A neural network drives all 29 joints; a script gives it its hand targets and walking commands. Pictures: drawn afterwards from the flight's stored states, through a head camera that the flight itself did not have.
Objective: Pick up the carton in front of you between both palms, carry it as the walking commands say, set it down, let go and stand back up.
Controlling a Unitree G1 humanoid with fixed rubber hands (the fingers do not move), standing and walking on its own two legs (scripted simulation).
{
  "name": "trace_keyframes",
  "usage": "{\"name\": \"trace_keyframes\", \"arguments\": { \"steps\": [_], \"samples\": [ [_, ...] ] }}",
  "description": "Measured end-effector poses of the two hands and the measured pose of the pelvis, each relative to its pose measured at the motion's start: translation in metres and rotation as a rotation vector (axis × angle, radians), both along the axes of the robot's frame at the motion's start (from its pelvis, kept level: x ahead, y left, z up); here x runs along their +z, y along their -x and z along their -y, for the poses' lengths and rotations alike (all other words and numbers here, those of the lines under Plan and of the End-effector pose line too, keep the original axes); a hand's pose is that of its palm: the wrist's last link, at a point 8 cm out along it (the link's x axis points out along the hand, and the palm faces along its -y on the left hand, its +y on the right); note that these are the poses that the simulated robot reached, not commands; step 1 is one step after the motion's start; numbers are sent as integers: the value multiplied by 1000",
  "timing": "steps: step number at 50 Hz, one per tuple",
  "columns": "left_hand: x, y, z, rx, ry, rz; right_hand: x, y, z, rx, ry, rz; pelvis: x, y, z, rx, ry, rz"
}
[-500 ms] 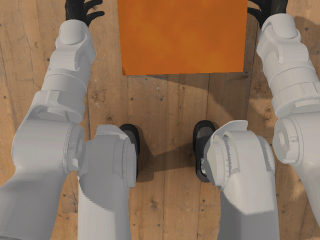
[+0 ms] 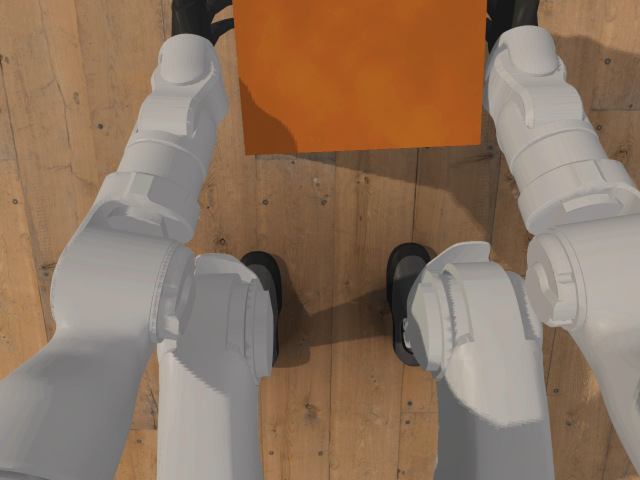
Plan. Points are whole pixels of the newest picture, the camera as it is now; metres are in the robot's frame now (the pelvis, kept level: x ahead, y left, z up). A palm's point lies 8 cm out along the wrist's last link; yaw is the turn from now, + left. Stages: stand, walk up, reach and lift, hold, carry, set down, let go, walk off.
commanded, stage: reach and lift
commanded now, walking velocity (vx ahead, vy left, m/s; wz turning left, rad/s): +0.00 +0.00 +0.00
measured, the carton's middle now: (349, 61) +0.51 -0.03 -0.25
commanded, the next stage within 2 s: none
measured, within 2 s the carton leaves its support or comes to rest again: leaves its support in 0.26 s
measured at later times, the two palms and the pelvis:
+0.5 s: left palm (148, 20) +0.51 +0.12 -0.08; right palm (560, 10) +0.50 -0.18 -0.08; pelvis +0.00 +0.00 +0.01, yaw -1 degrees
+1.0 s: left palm out of the picture +0.48 +0.13 +0.09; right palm out of the picture +0.47 -0.17 +0.08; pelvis +0.02 +0.00 +0.14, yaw -1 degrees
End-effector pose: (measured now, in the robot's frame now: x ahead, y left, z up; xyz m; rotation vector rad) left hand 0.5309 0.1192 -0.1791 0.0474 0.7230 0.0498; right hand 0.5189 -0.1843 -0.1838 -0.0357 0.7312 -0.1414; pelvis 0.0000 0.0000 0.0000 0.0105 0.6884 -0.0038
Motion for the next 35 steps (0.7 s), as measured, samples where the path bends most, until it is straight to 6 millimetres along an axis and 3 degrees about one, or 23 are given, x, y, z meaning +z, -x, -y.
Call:
{"name": "trace_keyframes", "arguments": {
  "steps": [13, 17, 20, 24, 29, 35],
  "samples": [
    [4, -1, -2, 54, -10, -34, 7, -5, -4, -2, -1, -48, -10, -3, 2, -2, 0, 28],
    [20, 2, -6, 62, -6, -10, 20, -2, -8, -2, -9, -24, -11, -6, 1, -2, 1, 28],
    [44, 6, -7, 70, 5, 25, 43, 4, -9, -12, -20, 12, -7, -5, 0, -3, 3, 30],
    [89, 15, -5, 80, 27, 61, 88, 13, -9, -22, -42, 51, 7, -4, -2, -6, 3, 25],
    [141, 25, -3, 93, 45, 52, 141, 26, -7, -45, -50, 42, 36, -1, -3, -12, 5, 5],
    [185, 35, -2, 77, 42, 32, 185, 36, -7, -39, -43, 21, 73, 1, -4, -18, 2, -23]
  ]
}}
